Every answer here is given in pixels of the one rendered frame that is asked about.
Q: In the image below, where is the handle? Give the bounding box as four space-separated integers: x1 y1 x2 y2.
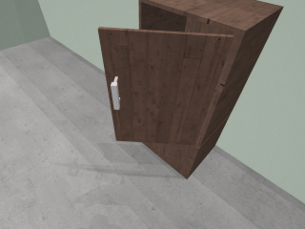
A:
111 76 120 110

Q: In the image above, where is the cupboard door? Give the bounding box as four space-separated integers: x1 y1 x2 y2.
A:
98 27 234 146

